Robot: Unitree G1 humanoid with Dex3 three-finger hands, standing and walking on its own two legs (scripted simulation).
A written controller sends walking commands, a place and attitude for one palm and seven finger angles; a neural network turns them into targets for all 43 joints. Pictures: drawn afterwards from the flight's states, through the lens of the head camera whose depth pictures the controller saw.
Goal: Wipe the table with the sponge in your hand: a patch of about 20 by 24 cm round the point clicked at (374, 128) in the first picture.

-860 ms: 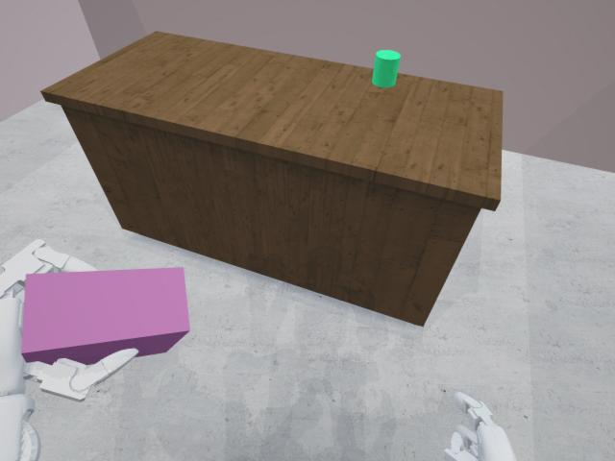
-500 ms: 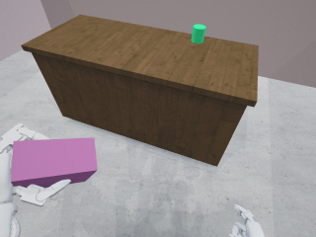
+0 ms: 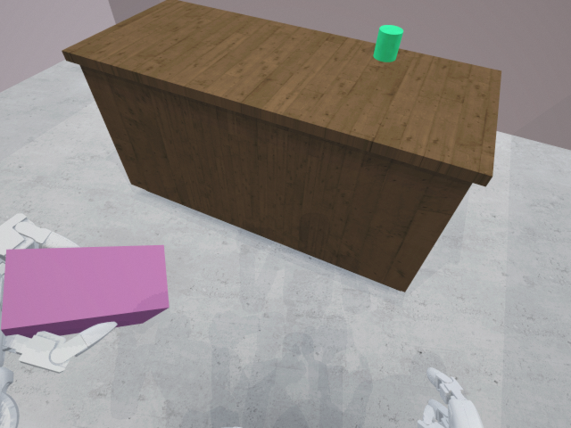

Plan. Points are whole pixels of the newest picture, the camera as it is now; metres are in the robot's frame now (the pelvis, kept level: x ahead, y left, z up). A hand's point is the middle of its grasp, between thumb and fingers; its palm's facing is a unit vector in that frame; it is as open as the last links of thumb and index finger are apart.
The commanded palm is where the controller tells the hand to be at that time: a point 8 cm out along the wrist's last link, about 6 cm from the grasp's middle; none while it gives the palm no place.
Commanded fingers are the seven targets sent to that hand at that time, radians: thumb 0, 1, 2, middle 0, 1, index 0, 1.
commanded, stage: walk to a spot facing it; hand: left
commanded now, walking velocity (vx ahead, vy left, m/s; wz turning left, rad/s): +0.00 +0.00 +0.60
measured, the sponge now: (111, 291) +0.23 +0.20 +0.14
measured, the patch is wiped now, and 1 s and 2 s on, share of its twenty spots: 0.00 0.00 0.00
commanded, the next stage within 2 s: none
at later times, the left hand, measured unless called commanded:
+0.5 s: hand out of the picture +0.13 +0.30 +0.18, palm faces +0.69 -0.62 -0.36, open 10.1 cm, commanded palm +0.06 +0.31 +0.19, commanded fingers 0.00 0.10 1.30 -1.20 -1.60 -1.20 -1.60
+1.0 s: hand (0, 345) +0.15 +0.25 +0.18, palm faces +0.74 -0.43 -0.52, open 10.1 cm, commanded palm +0.08 +0.26 +0.19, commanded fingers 0.00 0.10 1.30 -1.20 -1.60 -1.20 -1.60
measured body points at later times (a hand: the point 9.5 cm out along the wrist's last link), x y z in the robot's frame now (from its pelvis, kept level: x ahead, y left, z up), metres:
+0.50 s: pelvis +0.00 -0.01 -0.01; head +0.00 +0.01 +0.44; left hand +0.09 +0.33 +0.20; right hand +0.23 -0.18 -0.08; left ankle +0.01 +0.12 -0.73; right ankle +0.05 -0.13 -0.66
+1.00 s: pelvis +0.11 -0.06 +0.02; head +0.16 -0.07 +0.46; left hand +0.11 +0.27 +0.21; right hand +0.39 -0.18 -0.09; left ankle +0.05 +0.09 -0.63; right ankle +0.13 -0.12 -0.73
